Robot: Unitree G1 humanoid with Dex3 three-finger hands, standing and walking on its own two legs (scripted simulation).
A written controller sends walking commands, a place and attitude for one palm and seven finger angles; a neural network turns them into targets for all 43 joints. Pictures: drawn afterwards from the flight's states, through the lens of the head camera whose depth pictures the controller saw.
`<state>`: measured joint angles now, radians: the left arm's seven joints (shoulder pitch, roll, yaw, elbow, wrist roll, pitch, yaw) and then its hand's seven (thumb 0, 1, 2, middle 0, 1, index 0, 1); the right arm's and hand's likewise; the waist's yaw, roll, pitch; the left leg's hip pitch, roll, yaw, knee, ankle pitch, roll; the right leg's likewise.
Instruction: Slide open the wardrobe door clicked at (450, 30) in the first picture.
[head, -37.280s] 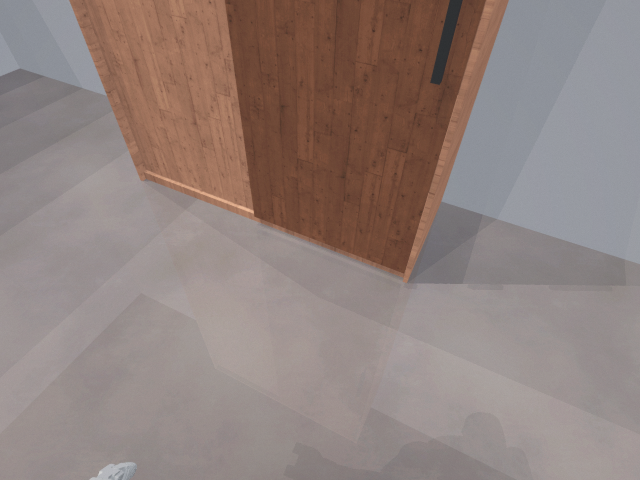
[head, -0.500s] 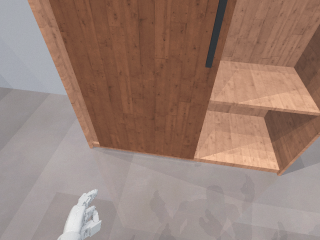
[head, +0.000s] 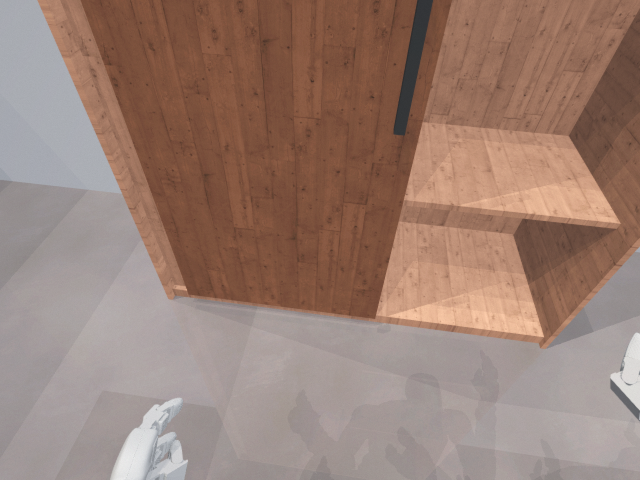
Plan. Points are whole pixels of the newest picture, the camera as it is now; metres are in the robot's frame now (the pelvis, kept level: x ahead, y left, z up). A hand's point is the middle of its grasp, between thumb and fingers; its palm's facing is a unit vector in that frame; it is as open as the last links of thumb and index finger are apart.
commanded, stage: let the arm hang, fingers relaxed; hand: right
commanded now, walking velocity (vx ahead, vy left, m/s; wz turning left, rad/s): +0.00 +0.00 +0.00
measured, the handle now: (412, 55) +0.78 -0.13 +0.21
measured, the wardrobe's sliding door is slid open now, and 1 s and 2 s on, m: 0.60 0.60 0.60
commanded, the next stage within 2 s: look to check the result in 1.06 s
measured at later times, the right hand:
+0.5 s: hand out of the picture -0.01 -0.21 -0.17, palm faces +0.01 +0.97 -0.24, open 7.3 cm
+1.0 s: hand out of the picture +0.11 -0.25 -0.14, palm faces -0.02 +0.95 -0.31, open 7.4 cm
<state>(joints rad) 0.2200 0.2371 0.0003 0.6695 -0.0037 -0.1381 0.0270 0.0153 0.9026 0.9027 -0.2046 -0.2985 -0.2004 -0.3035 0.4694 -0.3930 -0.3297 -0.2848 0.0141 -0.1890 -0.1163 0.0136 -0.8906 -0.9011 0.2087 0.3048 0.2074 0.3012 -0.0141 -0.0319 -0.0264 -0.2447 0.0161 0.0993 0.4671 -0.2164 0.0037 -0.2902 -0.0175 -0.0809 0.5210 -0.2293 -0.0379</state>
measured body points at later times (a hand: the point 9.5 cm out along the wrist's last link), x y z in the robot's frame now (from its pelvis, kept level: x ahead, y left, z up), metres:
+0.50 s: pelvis -0.02 +0.01 +0.00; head +0.01 -0.01 +0.45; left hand -0.02 +0.28 -0.14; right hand -0.01 -0.26 -0.16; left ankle +0.02 +0.12 -0.74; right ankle +0.03 -0.09 -0.74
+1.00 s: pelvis +0.01 -0.01 +0.01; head +0.02 -0.01 +0.46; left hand +0.11 +0.28 -0.12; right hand +0.11 -0.29 -0.12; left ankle +0.02 +0.12 -0.74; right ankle +0.03 -0.09 -0.74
